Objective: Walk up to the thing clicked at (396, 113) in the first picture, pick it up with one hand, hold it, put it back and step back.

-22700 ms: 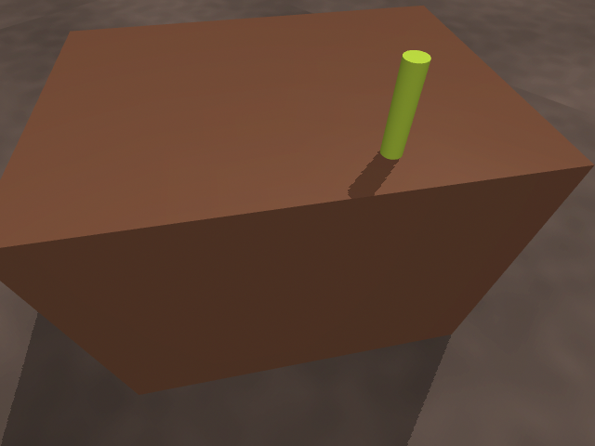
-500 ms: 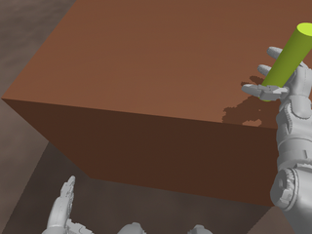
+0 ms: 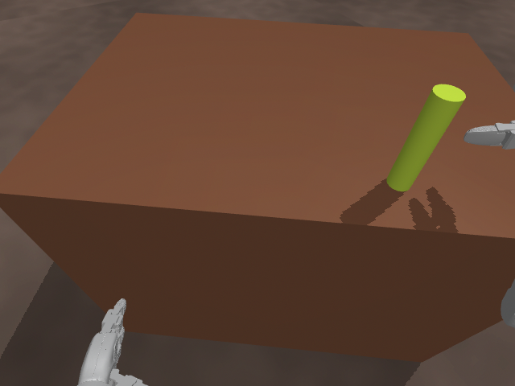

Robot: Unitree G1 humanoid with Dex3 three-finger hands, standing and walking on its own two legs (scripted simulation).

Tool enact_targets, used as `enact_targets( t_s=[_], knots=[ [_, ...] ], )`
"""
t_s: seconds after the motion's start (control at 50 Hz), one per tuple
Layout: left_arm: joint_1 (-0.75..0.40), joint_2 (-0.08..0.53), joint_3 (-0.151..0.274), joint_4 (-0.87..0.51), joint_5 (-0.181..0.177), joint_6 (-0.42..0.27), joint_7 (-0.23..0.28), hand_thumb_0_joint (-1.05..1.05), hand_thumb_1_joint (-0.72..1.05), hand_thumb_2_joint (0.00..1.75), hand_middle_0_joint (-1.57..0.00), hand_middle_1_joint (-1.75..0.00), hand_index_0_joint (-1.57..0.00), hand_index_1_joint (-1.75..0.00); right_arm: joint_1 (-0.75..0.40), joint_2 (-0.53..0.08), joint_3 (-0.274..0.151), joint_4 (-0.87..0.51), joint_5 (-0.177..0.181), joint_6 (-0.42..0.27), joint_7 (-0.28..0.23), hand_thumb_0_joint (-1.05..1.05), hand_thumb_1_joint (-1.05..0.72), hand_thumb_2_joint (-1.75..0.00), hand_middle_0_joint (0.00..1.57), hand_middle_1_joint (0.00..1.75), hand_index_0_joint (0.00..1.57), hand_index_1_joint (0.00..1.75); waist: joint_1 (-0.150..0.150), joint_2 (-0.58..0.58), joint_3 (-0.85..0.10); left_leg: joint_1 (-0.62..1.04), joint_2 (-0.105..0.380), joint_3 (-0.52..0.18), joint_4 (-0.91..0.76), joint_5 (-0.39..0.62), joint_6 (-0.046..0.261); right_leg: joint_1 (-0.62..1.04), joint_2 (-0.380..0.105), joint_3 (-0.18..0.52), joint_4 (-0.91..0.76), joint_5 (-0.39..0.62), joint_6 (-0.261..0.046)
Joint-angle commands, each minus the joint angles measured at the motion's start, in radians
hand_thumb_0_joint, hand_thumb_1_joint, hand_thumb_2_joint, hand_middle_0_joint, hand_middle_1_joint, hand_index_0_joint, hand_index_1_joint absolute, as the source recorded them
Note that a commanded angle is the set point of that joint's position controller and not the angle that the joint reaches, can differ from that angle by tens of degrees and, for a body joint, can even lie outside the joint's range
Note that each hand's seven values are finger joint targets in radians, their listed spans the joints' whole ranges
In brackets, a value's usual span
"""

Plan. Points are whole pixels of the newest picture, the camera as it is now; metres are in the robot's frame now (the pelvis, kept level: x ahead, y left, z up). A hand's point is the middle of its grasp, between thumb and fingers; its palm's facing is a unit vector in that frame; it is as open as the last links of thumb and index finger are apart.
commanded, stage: sink last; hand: right
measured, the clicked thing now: (420, 144) +0.46 -0.23 +0.14
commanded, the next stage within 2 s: home in 1.16 s
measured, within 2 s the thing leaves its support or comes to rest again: neither
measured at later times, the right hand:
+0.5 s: hand out of the picture +0.30 -0.34 +0.22, palm faces +0.51 +0.78 -0.36, open 17.3 cm
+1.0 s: hand out of the picture +0.14 -0.21 +0.19, palm faces +0.38 +0.84 -0.39, open 17.4 cm
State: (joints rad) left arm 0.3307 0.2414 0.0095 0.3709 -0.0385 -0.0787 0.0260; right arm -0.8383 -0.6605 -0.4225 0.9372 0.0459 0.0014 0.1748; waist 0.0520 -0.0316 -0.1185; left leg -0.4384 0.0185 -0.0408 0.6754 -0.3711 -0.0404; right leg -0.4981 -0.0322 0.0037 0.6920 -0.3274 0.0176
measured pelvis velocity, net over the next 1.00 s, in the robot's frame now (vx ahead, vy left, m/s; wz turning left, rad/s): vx -0.03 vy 0.02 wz -0.04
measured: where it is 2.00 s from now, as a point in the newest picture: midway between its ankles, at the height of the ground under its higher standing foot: outside the picture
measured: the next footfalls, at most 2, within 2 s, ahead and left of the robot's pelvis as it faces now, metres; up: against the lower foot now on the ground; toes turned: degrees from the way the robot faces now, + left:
none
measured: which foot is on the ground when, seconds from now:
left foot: down 0.00-1.00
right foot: down 0.00-1.00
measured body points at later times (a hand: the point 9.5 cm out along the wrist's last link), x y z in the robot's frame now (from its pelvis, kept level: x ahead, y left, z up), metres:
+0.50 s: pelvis +0.01 +0.00 +0.01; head -0.01 +0.01 +0.46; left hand +0.18 +0.24 -0.05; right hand +0.27 -0.37 +0.24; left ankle -0.02 +0.15 -0.72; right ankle +0.01 -0.13 -0.72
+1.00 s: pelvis -0.03 +0.02 +0.01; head -0.04 +0.05 +0.46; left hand +0.15 +0.28 -0.06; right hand +0.12 -0.25 +0.21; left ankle -0.02 +0.15 -0.72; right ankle +0.01 -0.13 -0.72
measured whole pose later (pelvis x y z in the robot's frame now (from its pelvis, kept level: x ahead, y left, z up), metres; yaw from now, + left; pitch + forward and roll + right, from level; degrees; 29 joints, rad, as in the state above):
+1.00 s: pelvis -0.03 +0.02 +0.01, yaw -3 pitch -2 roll -1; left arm 0.34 0.22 0.18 0.41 -0.03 -0.08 0.04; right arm 0.51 -0.28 -0.32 -0.49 0.08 -0.24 0.01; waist -0.06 -0.06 -0.01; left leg -0.25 0.03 0.00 0.64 -0.35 -0.02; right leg -0.30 -0.02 0.04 0.59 -0.26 0.04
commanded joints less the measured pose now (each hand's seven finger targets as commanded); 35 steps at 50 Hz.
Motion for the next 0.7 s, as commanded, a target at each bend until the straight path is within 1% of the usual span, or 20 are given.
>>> enact_targets(
  t_s=[0.0,0.12,0.16,0.18,0.22,0.36,0.4,0.42,0.44,0.46,0.48,0.5,0.52,0.56,0.58,0.6,0.62,0.64,0.66,0.68],
  knots=[
    [0.083,0.161,0.114,-0.145,-0.011,-0.041,-0.015,0.00,-0.55,0.05,-0.06,-0.06,-0.06,-0.07,-0.291,-0.356,-0.054,-0.216,-0.036,-0.069,-0.051,0.00,0.49,-0.04,0.06,0.05,0.06,0.05,-0.009,0.011,-0.176,0.029,-0.028,0.073,-0.110,0.288,0.021,0.197,0.023,-0.043,-0.095,0.239,-0.032],
    [-0.034,0.137,0.085,-0.164,-0.016,-0.034,-0.049,0.00,-0.52,0.05,-0.05,-0.05,-0.06,-0.04,-0.227,-0.455,-0.145,-0.346,-0.053,-0.102,-0.115,0.00,0.50,-0.06,0.06,0.05,0.06,0.05,-0.074,-0.105,-0.287,0.090,-0.030,0.070,-0.104,0.321,0.036,0.249,0.022,-0.039,-0.093,0.334,-0.010],
    [-0.058,0.135,0.091,-0.123,-0.013,-0.031,-0.047,0.00,-0.54,0.06,-0.05,-0.05,-0.05,-0.05,-0.234,-0.451,-0.152,-0.420,-0.052,-0.116,-0.134,0.00,0.52,-0.06,0.06,0.05,0.06,0.05,-0.083,-0.161,-0.322,0.093,-0.033,0.071,-0.104,0.312,0.046,0.278,0.017,-0.034,-0.095,0.359,-0.002],
    [-0.101,0.111,0.066,-0.130,-0.012,-0.036,-0.048,0.00,-0.54,0.07,-0.05,-0.05,-0.05,-0.05,-0.268,-0.415,-0.123,-0.491,-0.050,-0.131,-0.141,0.00,0.52,-0.06,0.06,0.05,0.06,0.05,-0.097,-0.184,-0.348,0.113,-0.032,0.071,-0.106,0.316,0.050,0.292,0.017,-0.034,-0.093,0.371,0.000],
    [-0.129,0.140,0.095,-0.157,-0.013,-0.050,-0.031,0.00,-0.55,0.08,-0.06,-0.05,-0.05,-0.06,-0.202,-0.386,-0.119,-0.534,-0.048,-0.144,-0.159,0.00,0.51,-0.06,0.06,0.05,0.06,0.05,-0.085,-0.171,-0.382,0.115,-0.036,0.079,-0.106,0.326,0.051,0.336,0.013,-0.030,-0.089,0.399,0.001],
    [0.038,0.157,0.136,-0.140,-0.023,-0.042,-0.005,0.00,-0.55,0.07,-0.06,-0.05,-0.05,-0.06,0.244,-0.238,-0.104,-0.784,-0.015,-0.157,-0.178,0.00,0.52,-0.06,0.06,0.05,0.05,0.05,-0.070,-0.077,-0.243,0.122,-0.040,0.102,-0.123,0.370,0.042,0.344,0.010,-0.036,-0.114,0.429,-0.006],
    [0.076,0.157,0.155,-0.125,-0.031,-0.030,-0.011,0.00,-0.55,0.06,-0.06,-0.05,-0.05,-0.05,0.490,-0.192,-0.129,-0.886,0.005,-0.148,-0.172,0.00,0.51,-0.06,0.06,0.05,0.05,0.05,-0.080,-0.063,-0.142,0.115,-0.041,0.108,-0.140,0.340,0.044,0.307,0.010,-0.042,-0.136,0.396,-0.007],
    [0.084,0.149,0.163,-0.091,-0.035,-0.026,-0.016,0.00,-0.54,0.06,-0.06,-0.05,-0.05,-0.05,0.556,-0.135,-0.104,-0.961,0.016,-0.143,-0.165,0.00,0.50,-0.06,0.06,0.05,0.06,0.05,-0.075,-0.064,-0.082,0.097,-0.047,0.112,-0.143,0.312,0.046,0.287,0.006,-0.044,-0.154,0.361,-0.005],
    [0.083,0.105,0.148,-0.047,-0.037,-0.019,-0.028,0.00,-0.54,0.06,-0.06,-0.05,-0.05,-0.05,0.455,-0.065,-0.033,-1.124,0.024,-0.154,-0.154,0.00,0.50,-0.06,0.06,0.05,0.06,0.05,-0.066,-0.126,-0.084,0.090,-0.044,0.109,-0.142,0.311,0.049,0.300,0.006,-0.046,-0.160,0.361,-0.003],
    [0.070,0.114,0.161,-0.064,-0.039,-0.019,-0.032,0.00,-0.54,0.06,-0.06,-0.05,-0.05,-0.06,0.499,-0.104,-0.090,-1.194,0.029,-0.158,-0.156,0.00,0.51,-0.06,0.06,0.05,0.06,0.05,-0.072,-0.142,-0.067,0.091,-0.044,0.109,-0.150,0.280,0.051,0.288,0.009,-0.045,-0.169,0.328,-0.003],
    [0.047,0.105,0.153,-0.077,-0.037,-0.020,-0.038,0.00,-0.55,0.06,-0.06,-0.05,-0.05,-0.06,0.518,-0.089,-0.091,-1.293,0.032,-0.164,-0.157,0.00,0.52,-0.06,0.06,0.05,0.06,0.05,-0.082,-0.136,-0.064,0.111,-0.046,0.111,-0.152,0.267,0.053,0.282,0.006,-0.041,-0.178,0.320,-0.003],
    [0.040,0.131,0.170,-0.122,-0.038,-0.021,-0.037,0.00,-0.55,0.07,-0.06,-0.05,-0.05,-0.06,0.725,-0.127,-0.159,-1.304,0.034,-0.162,-0.164,0.00,0.52,-0.05,0.06,0.05,0.05,0.05,-0.096,-0.084,-0.021,0.128,-0.043,0.108,-0.161,0.259,0.049,0.252,0.011,-0.046,-0.180,0.290,-0.010],
    [0.014,0.109,0.162,-0.069,-0.035,-0.016,-0.042,0.00,-0.55,0.07,-0.06,-0.06,-0.05,-0.06,0.665,-0.058,-0.096,-1.385,0.037,-0.170,-0.158,0.00,0.52,-0.06,0.06,0.05,0.06,0.05,-0.080,-0.107,-0.009,0.126,-0.042,0.104,-0.161,0.255,0.047,0.253,0.011,-0.046,-0.185,0.273,-0.010],
    [-0.006,0.161,0.228,-0.074,-0.027,-0.021,-0.027,0.00,-0.55,0.06,-0.06,-0.06,-0.05,-0.06,0.722,-0.082,-0.165,-1.522,0.041,-0.194,-0.175,0.00,0.52,-0.05,0.06,0.05,0.06,0.05,-0.089,-0.120,-0.052,0.155,-0.039,0.103,-0.152,0.274,0.048,0.286,0.011,-0.038,-0.182,0.307,-0.008],
    [0.009,0.137,0.218,-0.056,-0.026,-0.021,-0.023,0.00,-0.54,0.06,-0.05,-0.06,-0.05,-0.06,0.756,-0.054,-0.153,-1.588,0.046,-0.206,-0.178,0.00,0.54,-0.05,0.06,0.05,0.05,0.05,-0.093,-0.136,-0.051,0.155,-0.034,0.099,-0.152,0.280,0.047,0.294,0.016,-0.040,-0.175,0.314,-0.008],
    [-0.044,0.175,0.237,-0.141,-0.022,-0.025,-0.016,0.00,-0.55,0.06,-0.06,-0.05,-0.05,-0.06,0.891,-0.077,-0.213,-1.517,0.043,-0.199,-0.189,0.00,0.53,-0.05,0.06,0.05,0.06,0.05,-0.107,-0.061,-0.055,0.176,-0.037,0.103,-0.155,0.266,0.043,0.270,0.017,-0.032,-0.171,0.303,-0.013],
    [-0.059,0.157,0.223,-0.161,-0.017,-0.026,-0.013,0.00,-0.55,0.06,-0.06,-0.06,-0.05,-0.06,0.925,-0.022,-0.180,-1.593,0.049,-0.212,-0.191,0.00,0.53,-0.05,0.06,0.05,0.06,0.05,-0.117,-0.048,-0.070,0.195,-0.032,0.102,-0.153,0.282,0.040,0.273,0.021,-0.034,-0.165,0.304,-0.014],
    [-0.062,0.148,0.216,-0.196,-0.017,-0.028,-0.006,0.00,-0.54,0.06,-0.06,-0.05,-0.05,-0.06,1.003,0.003,-0.179,-1.560,0.049,-0.218,-0.195,0.00,0.53,-0.05,0.06,0.05,0.06,0.05,-0.105,-0.001,-0.070,0.204,-0.027,0.098,-0.157,0.292,0.030,0.268,0.025,-0.036,-0.156,0.295,-0.021],
    [-0.042,0.130,0.200,-0.194,-0.012,-0.021,-0.001,0.00,-0.54,0.06,-0.06,-0.06,-0.05,-0.06,1.131,0.020,-0.198,-1.512,0.049,-0.221,-0.201,0.00,0.51,-0.05,0.06,0.05,0.06,0.05,-0.126,0.045,-0.047,0.223,-0.025,0.100,-0.163,0.282,0.027,0.246,0.026,-0.036,-0.154,0.287,-0.025],
    [-0.049,0.091,0.164,-0.196,-0.011,-0.016,-0.001,0.00,-0.55,0.06,-0.06,-0.06,-0.05,-0.06,1.160,0.085,-0.130,-1.523,0.047,-0.229,-0.195,0.00,0.50,-0.05,0.06,0.05,0.06,0.05,-0.120,0.031,-0.012,0.213,-0.018,0.095,-0.165,0.284,0.022,0.236,0.031,-0.043,-0.156,0.275,-0.025]
  ],
)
